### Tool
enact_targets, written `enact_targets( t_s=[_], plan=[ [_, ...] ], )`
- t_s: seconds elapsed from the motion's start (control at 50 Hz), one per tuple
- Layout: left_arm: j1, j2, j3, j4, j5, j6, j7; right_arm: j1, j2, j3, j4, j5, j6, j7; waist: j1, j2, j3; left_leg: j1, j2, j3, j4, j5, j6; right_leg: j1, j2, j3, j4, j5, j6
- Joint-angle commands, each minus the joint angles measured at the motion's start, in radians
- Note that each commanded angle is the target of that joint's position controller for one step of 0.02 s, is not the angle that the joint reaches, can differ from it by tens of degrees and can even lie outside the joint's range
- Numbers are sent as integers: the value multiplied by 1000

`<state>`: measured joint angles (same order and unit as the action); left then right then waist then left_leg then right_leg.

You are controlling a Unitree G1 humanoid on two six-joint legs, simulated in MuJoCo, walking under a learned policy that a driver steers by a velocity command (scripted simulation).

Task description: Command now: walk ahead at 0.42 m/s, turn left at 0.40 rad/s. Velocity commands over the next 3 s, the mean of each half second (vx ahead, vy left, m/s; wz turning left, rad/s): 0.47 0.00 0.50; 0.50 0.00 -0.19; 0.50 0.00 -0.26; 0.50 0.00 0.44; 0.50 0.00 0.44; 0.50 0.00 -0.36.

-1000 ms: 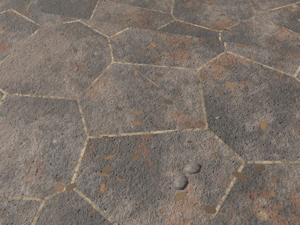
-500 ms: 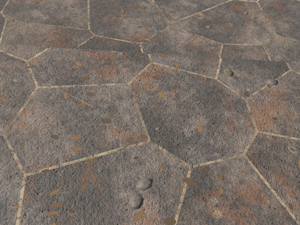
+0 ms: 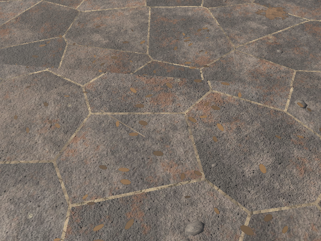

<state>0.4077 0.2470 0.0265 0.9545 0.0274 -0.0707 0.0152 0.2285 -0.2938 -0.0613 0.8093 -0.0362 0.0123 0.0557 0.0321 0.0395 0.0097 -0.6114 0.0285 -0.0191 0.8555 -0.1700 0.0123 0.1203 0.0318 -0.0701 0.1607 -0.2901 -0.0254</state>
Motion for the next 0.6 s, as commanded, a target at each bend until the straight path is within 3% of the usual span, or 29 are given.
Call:
enact_targets(
  t_s=[0.02, 0.06, 0.08, 0.1, 0.12, 0.14, 0.16, 0.18, 0.2, 0.22, 0.24, 0.26, 0.3, 0.34, 0.4, 0.46, 0.54, 0.6],
  plan=[
    [15, 145, 28, -24, 1, -17, 3, -212, -26, 8, -143, -2, -20, 15, 37, -142, 154, -85, 17, 65, -117, 0, 25, -73, -285, 58, -38, 308, -140],
    [17, 161, 31, -16, 2, -14, 3, -214, -28, 9, -158, -1, -19, 19, 27, -147, 147, -7, -3, 115, -185, -43, 64, -67, -293, 19, 18, 448, -124],
    [8, 173, 33, -15, 2, -13, 3, -184, -34, 5, -154, 0, -19, 15, 6, -150, 121, 72, -33, 143, -207, -72, 88, -70, -291, -10, 89, 631, -113],
    [3, 188, 36, -12, 3, -9, 3, -114, -48, -3, -138, 0, -22, 9, -30, -149, 66, 180, -74, 165, -222, -101, 113, -70, -287, -41, 220, 845, -102],
    [-1, 198, 38, -13, 0, -3, 4, 21, -66, -17, -98, -3, -29, 2, -92, -132, -23, 351, -122, 175, -267, -90, 137, -103, -270, -78, 416, 945, -84],
    [4, 190, 32, -24, 0, -2, 4, 182, -112, -39, -44, -13, -37, -11, -157, -86, -125, 600, -110, 110, -307, -102, 170, -251, -239, -104, 660, 809, -58],
    [21, 93, 7, -91, -22, -10, -11, 279, -243, -77, -42, -19, -39, -28, -173, 147, -252, 889, 197, -391, -414, -365, 296, -613, -119, -126, 1062, 281, -1],
    [-43, 125, 18, -123, -6, -25, -20, 257, -257, -75, -51, 17, -34, -27, -155, 148, -316, 896, 334, -802, -607, -287, 347, -755, -2, 67, 1228, -196, 4],
    [-132, 149, 26, -149, -4, -29, -25, 201, -245, -72, -37, 26, -30, -30, -136, 65, -174, 803, 294, -648, -595, -221, 326, -829, -61, 136, 1255, -121, -11],
    [-138, 132, 18, -153, -9, -38, -28, 147, -191, -59, -40, 25, -32, -36, -100, -1, -67, 662, 263, -506, -593, -103, 302, -819, -107, 119, 1185, -31, -17],
    [-130, 119, 17, -145, -3, -36, -27, 99, -150, -47, -46, 25, -36, -38, -61, -37, -12, 555, 205, -412, -606, -7, 266, -769, -137, 115, 1095, 0, -17],
    [-107, 115, 15, -142, 12, -20, -25, 61, -125, -38, -49, 30, -40, -40, -24, -19, 8, 472, 155, -340, -622, 67, 244, -709, -153, 115, 1038, 3, -6],
    [-78, 103, 14, -137, 27, 14, -31, 53, -111, -32, -54, 31, -57, -38, -1, 0, -12, 417, 111, -275, -636, 175, 251, -655, -148, 99, 998, 11, 16],
    [-118, 98, 16, -158, 28, 32, -34, 81, -122, -35, -41, 37, -68, -38, -2, -1, 3, 401, 90, -254, -662, 174, 256, -694, -146, 84, 934, 58, 42],
    [-260, 100, 19, -212, 26, 36, -36, 150, -126, -36, -23, 38, -68, -44, -46, 5, 51, 438, 82, -278, -692, 144, 244, -806, -145, 79, 800, 167, 74],
    [-365, 94, 16, -249, 21, 31, -41, 209, -126, -38, -8, 38, -67, -50, -84, 9, 51, 513, 74, -292, -668, 208, 222, -848, -121, 82, 667, 265, 83],
    [-458, 67, 0, -274, 11, 19, -55, 268, -91, -21, 25, 32, -80, -61, -124, 20, 56, 601, 78, -231, -660, 377, 184, -806, -93, 32, 500, 352, 45],
    [-487, 81, -1, -294, 1, 13, -58, 273, -106, -18, 43, 18, -87, -70, -119, 28, 68, 676, 123, -210, -653, 484, 168, -747, -72, 23, 412, 314, -14]
  ],
)
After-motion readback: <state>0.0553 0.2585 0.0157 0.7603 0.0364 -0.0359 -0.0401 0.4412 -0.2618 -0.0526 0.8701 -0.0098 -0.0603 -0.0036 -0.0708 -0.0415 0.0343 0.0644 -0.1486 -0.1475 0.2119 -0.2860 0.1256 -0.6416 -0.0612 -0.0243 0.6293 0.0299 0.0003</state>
